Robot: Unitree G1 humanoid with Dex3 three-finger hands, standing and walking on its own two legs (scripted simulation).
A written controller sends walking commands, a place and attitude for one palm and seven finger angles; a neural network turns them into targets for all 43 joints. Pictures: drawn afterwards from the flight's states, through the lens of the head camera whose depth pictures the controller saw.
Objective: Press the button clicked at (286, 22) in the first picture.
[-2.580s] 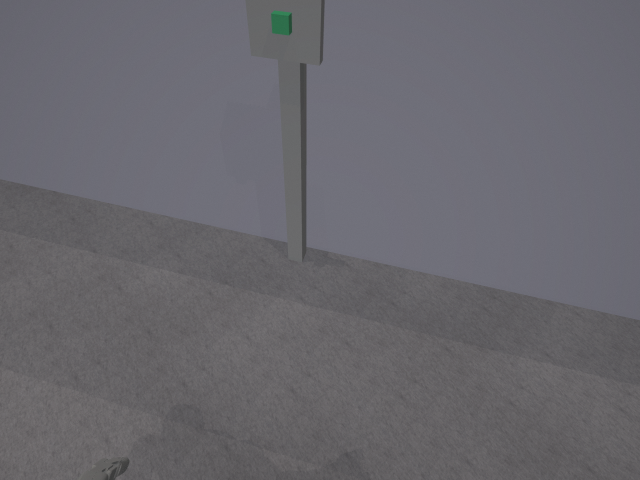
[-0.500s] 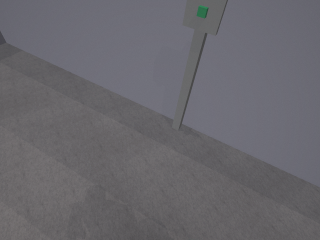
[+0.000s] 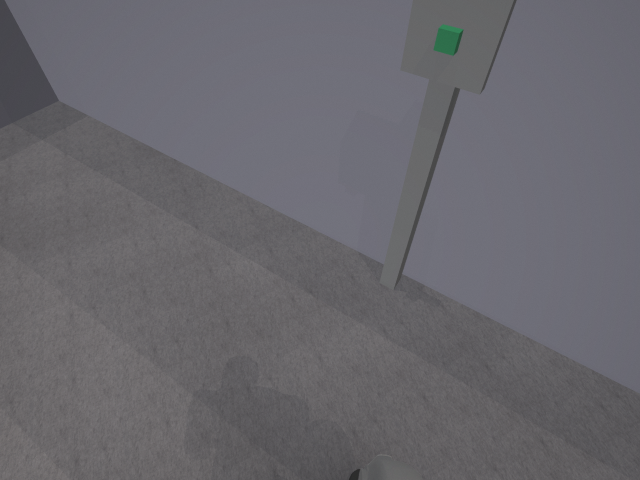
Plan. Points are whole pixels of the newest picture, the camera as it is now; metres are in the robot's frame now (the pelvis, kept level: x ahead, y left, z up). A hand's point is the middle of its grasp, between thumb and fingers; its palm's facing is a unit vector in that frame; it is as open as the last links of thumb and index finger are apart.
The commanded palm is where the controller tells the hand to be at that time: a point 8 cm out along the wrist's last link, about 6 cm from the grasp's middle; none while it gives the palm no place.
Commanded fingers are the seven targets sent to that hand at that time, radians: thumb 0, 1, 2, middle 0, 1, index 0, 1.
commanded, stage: turn to face it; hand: left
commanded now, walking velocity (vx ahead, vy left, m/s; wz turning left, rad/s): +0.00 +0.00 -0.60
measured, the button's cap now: (448, 39) +0.85 -0.24 +0.16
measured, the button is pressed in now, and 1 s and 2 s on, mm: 0 0 0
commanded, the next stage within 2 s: take the last steps up to it in 0.86 s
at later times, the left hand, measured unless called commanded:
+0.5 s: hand out of the picture +0.15 +0.16 -0.15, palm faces -0.11 -0.97 -0.23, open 7.4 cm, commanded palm none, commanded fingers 0.00 0.90 0.90 -0.20 -0.30 -0.20 -0.30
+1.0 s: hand (232, 400) +0.26 +0.14 -0.16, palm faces -0.49 -0.84 -0.25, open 7.4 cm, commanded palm none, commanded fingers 0.00 0.90 0.90 -0.20 -0.30 -0.20 -0.30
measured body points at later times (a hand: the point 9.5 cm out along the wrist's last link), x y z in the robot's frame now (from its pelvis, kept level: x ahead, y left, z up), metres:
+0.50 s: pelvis +0.08 -0.02 +0.01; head +0.11 -0.04 +0.46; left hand +0.15 +0.22 -0.14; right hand +0.16 -0.28 -0.13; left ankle +0.11 +0.14 -0.69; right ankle +0.13 -0.10 -0.73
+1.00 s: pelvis +0.09 +0.00 +0.01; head +0.13 -0.02 +0.45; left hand +0.29 +0.19 -0.14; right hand -0.02 -0.22 -0.14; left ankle +0.09 +0.12 -0.73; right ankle +0.01 -0.11 -0.70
